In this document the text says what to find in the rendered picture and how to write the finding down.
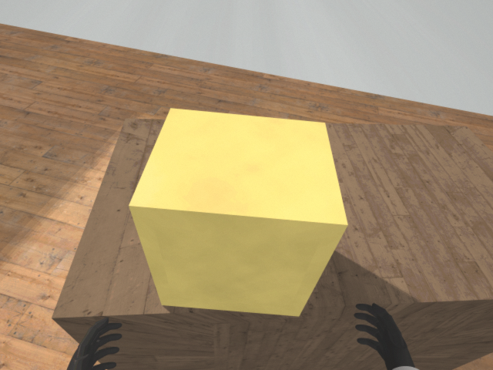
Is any carton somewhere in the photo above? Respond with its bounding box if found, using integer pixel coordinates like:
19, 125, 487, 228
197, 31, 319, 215
129, 108, 348, 317

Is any pedestal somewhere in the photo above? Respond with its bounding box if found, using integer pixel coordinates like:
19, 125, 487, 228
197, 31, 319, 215
52, 119, 493, 370

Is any left robot hand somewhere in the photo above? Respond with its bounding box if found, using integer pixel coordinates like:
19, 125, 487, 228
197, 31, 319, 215
66, 317, 122, 370

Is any right robot hand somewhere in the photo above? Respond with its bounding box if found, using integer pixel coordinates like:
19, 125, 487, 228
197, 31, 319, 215
354, 303, 415, 370

